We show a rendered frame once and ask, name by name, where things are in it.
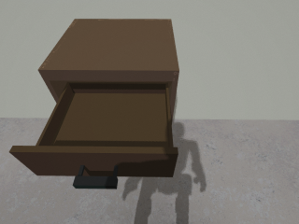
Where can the drawer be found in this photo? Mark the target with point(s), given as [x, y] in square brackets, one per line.
[105, 124]

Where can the handle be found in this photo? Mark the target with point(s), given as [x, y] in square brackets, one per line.
[95, 181]

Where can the cabinet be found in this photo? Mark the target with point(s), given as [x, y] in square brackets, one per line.
[114, 50]

